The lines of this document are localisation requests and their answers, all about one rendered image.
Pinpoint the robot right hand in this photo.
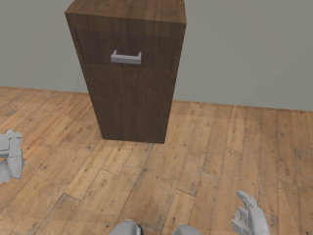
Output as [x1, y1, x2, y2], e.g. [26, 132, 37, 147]
[232, 190, 271, 235]

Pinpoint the robot left hand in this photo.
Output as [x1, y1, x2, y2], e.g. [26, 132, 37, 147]
[0, 128, 26, 184]

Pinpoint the drawer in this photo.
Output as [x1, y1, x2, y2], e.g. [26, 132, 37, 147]
[76, 28, 178, 71]

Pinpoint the cabinet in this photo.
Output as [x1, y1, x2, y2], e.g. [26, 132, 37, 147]
[65, 0, 187, 144]

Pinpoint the robot left shin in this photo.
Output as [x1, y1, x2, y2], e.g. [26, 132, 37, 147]
[124, 219, 137, 225]

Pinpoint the handle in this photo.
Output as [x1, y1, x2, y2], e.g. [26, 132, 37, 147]
[111, 50, 142, 65]

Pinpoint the left robot thigh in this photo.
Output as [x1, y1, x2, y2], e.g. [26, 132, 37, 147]
[109, 222, 141, 235]

